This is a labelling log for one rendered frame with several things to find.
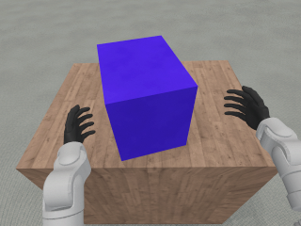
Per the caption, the right robot forearm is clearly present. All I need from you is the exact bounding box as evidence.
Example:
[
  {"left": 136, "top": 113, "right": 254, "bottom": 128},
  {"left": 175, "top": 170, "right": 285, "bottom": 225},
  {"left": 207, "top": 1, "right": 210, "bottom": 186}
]
[{"left": 256, "top": 117, "right": 301, "bottom": 212}]

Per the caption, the carton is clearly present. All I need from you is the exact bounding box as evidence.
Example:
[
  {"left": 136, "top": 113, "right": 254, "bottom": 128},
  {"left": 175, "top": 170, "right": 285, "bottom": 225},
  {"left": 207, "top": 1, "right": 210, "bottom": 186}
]
[{"left": 97, "top": 35, "right": 198, "bottom": 161}]

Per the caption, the pedestal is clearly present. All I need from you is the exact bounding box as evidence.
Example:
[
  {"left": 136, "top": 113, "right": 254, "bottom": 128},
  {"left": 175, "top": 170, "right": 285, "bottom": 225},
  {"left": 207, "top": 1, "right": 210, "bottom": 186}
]
[{"left": 16, "top": 60, "right": 278, "bottom": 224}]

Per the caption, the left robot forearm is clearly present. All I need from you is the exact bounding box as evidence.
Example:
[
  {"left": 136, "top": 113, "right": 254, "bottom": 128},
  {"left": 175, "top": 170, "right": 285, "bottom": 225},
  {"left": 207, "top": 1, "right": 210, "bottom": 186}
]
[{"left": 42, "top": 141, "right": 91, "bottom": 226}]

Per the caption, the robot left hand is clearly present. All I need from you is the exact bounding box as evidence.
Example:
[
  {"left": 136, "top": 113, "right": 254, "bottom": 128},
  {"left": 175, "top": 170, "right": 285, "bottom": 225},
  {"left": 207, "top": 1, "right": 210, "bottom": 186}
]
[{"left": 63, "top": 105, "right": 96, "bottom": 144}]

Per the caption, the robot right hand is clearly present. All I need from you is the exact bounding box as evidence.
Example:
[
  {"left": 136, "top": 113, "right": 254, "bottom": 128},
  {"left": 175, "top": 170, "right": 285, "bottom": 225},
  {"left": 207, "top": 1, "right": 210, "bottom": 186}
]
[{"left": 224, "top": 86, "right": 270, "bottom": 131}]

